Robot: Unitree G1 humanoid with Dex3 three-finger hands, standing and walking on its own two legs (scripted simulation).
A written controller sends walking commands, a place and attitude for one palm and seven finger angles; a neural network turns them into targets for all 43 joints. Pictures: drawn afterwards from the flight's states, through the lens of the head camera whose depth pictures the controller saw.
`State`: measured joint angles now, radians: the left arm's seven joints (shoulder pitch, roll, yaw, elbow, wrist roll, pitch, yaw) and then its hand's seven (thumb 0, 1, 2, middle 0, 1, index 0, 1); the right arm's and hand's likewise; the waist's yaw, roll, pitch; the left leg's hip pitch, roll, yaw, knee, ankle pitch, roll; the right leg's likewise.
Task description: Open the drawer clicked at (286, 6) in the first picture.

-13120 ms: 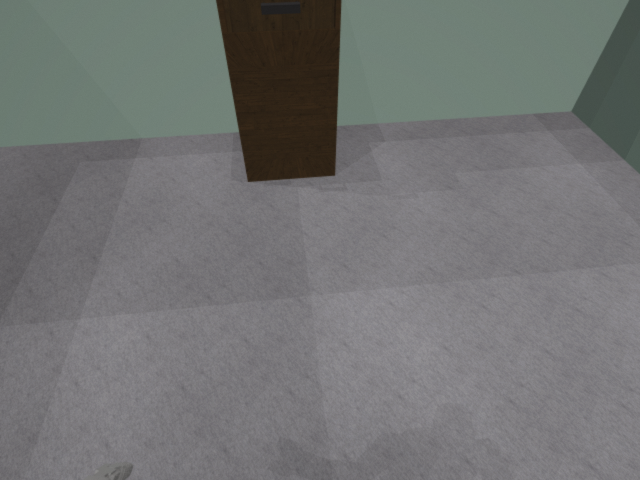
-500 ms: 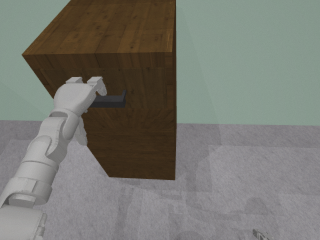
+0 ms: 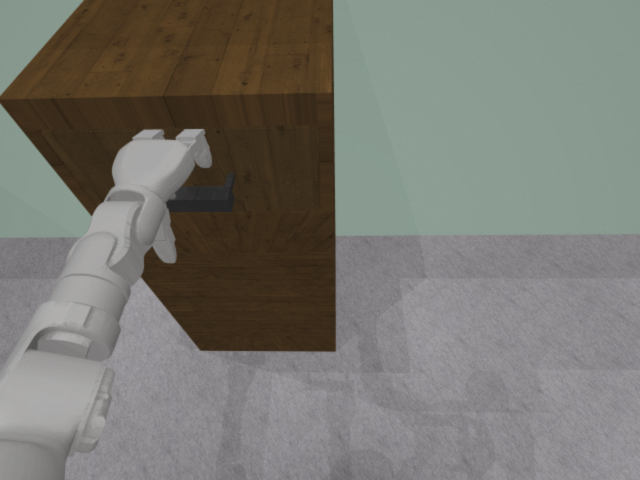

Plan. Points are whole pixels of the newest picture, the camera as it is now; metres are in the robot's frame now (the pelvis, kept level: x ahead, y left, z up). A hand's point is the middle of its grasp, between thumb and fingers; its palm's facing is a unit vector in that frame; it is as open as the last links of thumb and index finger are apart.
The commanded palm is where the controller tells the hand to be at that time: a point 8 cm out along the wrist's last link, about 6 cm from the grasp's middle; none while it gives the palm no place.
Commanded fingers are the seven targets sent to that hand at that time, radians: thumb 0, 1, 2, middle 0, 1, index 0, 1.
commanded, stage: move the hooked fingers above the handle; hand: left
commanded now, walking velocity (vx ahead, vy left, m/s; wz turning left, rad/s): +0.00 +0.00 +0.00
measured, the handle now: (190, 189) +0.52 +0.23 +0.03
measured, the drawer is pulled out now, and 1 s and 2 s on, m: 0.00 0.00 0.00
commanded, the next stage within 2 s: lower the fingers behind the handle in 0.94 s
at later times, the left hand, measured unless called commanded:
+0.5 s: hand (167, 190) +0.46 +0.22 +0.09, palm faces -0.03 -0.01 -1.00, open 13.8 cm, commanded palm +0.45 +0.23 +0.15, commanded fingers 0.00 -0.50 0.30 -0.30 -1.20 -0.30 -1.20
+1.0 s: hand (172, 182) +0.47 +0.22 +0.10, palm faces -0.01 -0.02 -1.00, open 13.8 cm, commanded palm +0.45 +0.23 +0.15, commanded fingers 0.00 -0.50 0.30 -0.30 -1.20 -0.30 -1.20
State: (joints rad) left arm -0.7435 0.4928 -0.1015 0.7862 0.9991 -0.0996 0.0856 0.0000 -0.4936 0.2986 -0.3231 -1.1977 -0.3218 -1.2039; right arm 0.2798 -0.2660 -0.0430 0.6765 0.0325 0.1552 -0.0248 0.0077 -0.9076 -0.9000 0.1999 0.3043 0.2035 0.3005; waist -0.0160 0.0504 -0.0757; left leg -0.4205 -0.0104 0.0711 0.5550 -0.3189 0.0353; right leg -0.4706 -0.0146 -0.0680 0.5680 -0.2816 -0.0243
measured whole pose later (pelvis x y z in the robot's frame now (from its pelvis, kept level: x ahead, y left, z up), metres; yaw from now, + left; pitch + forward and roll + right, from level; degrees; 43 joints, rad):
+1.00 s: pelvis +0.00 +0.00 +0.00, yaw -1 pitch +13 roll +0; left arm -0.81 0.52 -0.05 0.90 1.03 -0.10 0.13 0.00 -0.49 0.30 -0.33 -1.20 -0.32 -1.20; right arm 0.33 -0.27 -0.05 0.69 0.02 0.15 -0.02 0.01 -0.91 -0.90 0.20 0.30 0.20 0.30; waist -0.05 0.06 -0.10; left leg -0.48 0.00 0.08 0.59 -0.33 0.04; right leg -0.53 0.00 -0.05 0.58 -0.28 -0.02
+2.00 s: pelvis -0.01 -0.01 -0.01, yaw -1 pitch +16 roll +0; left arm -0.77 0.52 -0.01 1.00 1.08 -0.12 0.26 0.00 -0.49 0.30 -0.32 -1.20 -0.32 -1.20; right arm 0.34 -0.27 -0.06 0.70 0.01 0.13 -0.03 0.01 -0.91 -0.90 0.20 0.30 0.20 0.30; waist -0.08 0.05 -0.12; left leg -0.60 0.02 0.08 0.67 -0.35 0.03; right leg -0.64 0.01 -0.06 0.65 -0.29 -0.03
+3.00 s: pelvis -0.01 +0.01 -0.02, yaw -1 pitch +18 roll -1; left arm -0.82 0.49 -0.03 1.07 1.09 -0.09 0.30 0.00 -0.20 0.43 -0.35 -1.23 -0.35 -1.24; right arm 0.34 -0.26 -0.05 0.71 0.00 0.12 -0.02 0.00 -0.91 -0.90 0.20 0.30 0.21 0.30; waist -0.10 0.05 -0.14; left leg -0.69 0.01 0.07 0.75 -0.39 0.05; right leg -0.71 0.00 -0.06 0.70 -0.31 -0.01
